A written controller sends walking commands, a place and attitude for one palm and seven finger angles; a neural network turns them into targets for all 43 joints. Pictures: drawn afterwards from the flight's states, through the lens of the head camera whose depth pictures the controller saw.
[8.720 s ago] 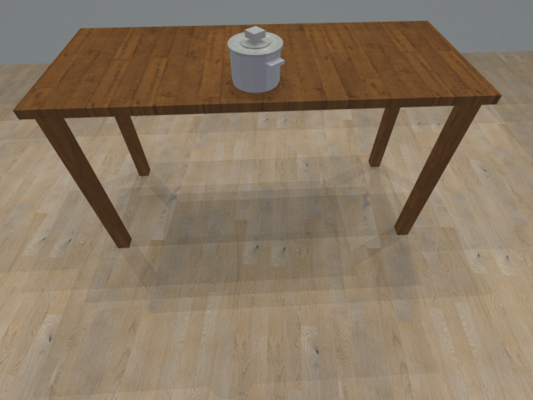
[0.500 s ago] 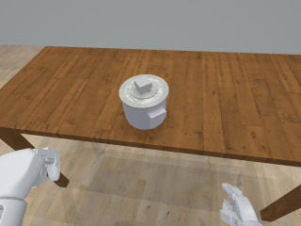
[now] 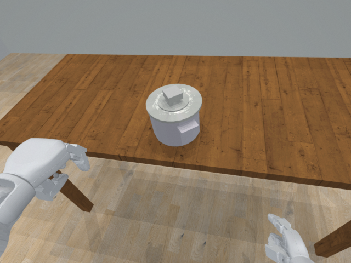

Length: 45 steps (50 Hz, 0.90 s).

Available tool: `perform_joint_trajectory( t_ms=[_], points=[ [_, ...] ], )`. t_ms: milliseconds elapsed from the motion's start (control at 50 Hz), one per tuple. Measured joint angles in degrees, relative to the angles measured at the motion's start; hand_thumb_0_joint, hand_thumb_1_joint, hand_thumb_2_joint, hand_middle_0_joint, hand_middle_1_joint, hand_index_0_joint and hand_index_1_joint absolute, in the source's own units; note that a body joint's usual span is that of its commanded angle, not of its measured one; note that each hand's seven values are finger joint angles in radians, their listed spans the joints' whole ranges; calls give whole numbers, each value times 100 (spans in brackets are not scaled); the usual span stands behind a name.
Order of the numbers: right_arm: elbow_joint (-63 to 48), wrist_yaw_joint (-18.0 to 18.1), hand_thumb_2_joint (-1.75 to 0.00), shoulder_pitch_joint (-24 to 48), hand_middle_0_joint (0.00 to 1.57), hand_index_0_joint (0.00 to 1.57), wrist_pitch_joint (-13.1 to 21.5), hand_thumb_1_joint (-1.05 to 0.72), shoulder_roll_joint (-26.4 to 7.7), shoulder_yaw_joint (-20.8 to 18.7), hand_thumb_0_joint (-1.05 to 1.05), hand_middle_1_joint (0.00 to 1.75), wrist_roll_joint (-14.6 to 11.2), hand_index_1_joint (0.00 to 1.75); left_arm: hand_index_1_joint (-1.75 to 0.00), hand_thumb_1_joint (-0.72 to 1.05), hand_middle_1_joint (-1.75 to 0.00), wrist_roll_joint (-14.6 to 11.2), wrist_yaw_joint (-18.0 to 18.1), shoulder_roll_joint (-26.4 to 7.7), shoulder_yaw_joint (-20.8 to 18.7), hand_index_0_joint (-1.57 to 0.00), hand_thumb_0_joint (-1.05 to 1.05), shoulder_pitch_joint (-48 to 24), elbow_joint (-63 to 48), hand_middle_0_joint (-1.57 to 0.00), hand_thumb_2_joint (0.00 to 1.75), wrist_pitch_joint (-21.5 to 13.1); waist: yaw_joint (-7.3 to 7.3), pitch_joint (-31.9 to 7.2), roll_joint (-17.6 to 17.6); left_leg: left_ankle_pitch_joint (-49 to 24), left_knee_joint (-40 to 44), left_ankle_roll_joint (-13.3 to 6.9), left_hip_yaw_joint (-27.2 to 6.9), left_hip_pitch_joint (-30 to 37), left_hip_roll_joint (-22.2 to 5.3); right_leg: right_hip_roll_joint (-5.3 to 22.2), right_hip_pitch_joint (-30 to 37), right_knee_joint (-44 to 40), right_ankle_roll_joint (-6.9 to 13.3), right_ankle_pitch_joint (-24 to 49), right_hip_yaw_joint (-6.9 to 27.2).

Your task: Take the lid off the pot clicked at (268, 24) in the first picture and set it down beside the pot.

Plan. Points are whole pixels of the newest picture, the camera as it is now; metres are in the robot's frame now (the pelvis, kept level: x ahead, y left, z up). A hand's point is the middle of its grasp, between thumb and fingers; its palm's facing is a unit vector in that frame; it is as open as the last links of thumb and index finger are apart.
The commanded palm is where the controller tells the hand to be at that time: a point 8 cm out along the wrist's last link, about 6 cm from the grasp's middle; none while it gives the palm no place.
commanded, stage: reach forward and open the fingers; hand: left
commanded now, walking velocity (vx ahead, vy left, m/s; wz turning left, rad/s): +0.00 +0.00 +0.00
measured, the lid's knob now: (172, 94) +0.51 +0.08 +0.11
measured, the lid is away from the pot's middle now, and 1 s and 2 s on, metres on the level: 0.00 0.00 0.00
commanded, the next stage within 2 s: move the open hand above the knob in 0.42 s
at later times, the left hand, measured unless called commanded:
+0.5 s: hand (65, 143) +0.28 +0.25 +0.17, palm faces -0.11 +0.02 -0.99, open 10.2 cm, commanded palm +0.26 +0.24 +0.24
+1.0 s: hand (101, 120) +0.34 +0.19 +0.18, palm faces -0.15 +0.01 -0.99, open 10.2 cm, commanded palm +0.32 +0.19 +0.24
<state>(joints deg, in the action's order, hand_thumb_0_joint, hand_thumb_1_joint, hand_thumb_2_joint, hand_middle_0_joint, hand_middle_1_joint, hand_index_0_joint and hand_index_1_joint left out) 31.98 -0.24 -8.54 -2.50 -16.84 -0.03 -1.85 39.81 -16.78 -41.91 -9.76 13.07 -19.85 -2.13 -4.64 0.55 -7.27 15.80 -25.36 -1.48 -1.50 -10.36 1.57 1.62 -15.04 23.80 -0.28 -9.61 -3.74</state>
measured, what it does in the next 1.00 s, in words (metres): stands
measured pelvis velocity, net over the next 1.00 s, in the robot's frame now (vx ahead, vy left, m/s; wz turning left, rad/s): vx -0.01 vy -0.01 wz -0.01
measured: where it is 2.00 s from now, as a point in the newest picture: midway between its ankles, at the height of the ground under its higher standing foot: outside the picture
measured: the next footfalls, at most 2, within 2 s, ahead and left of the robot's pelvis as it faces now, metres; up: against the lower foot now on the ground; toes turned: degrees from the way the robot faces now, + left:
none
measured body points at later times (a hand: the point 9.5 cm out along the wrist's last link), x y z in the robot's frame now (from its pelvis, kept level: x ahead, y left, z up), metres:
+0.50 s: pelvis -0.02 +0.01 +0.00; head -0.01 -0.04 +0.45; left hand +0.28 +0.25 +0.23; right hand +0.19 -0.22 -0.10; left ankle -0.03 +0.10 -0.74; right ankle +0.03 -0.12 -0.74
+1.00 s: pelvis -0.01 -0.01 +0.00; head +0.00 -0.07 +0.44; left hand +0.34 +0.19 +0.23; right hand +0.19 -0.23 -0.11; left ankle -0.03 +0.10 -0.74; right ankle +0.03 -0.12 -0.74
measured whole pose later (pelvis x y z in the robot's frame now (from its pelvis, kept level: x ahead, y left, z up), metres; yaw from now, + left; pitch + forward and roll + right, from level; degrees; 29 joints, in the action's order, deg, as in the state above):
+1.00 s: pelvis -0.01 -0.01 +0.00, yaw +0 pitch +1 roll +1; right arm 31.4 -2.2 -7.2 -5.0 -17.4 1.3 -3.7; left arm 44.6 -26.4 -37.0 5.0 -23.8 -1.1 9.2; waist -2.0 0.1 -7.1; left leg 15.3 -26.1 -1.1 -0.8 -11.8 2.4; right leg 2.4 -18.3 28.1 0.3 -10.8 -2.9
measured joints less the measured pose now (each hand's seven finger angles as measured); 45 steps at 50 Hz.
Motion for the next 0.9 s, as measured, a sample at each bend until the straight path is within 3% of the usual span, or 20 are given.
perform_joint_trajectory(
  t_ms=[200, 320, 620, 900],
  points=[
    [-27, -47, -90, -47, 20, 20, 9, -90, 74, 114, 1, 30, -48, 30, -25, -19, -26, 86, -242, 14, 307, -90, 0, -1014, 548, -89, 141, 227, 101, 29, 48, -104, 29, -48, 97, 31, 86, 80, -41, 73, -38, 77, 104],
    [-92, -63, -90, -17, 20, 20, 16, -90, 55, 139, 1, 30, -67, 30, -14, -29, -14, 138, -409, 0, 435, -86, 0, -1504, 774, -85, 145, 346, 134, 30, 76, -127, 5, -60, 134, 11, 109, 100, -85, 129, -44, 93, 144],
    [-111, -76, -90, 66, 20, 20, -26, -90, -26, 134, 1, 30, -143, 30, -8, -34, -9, 315, -727, 116, 867, -85, 0, -2741, 1366, -84, 150, 757, 138, 14, 79, -122, -51, -27, 91, -86, 111, 109, -196, 249, -7, 39, 104],
    [-82, -171, -90, 120, 20, 20, -173, -90, -34, 145, 1, 30, -157, 30, -8, -34, -9, 445, -927, 370, 1290, -85, 0, -3443, 1742, -84, 151, 1034, 254, -26, 18, -74, -57, 24, 68, -141, 79, 81, -304, 369, 47, -75, 81]
  ],
)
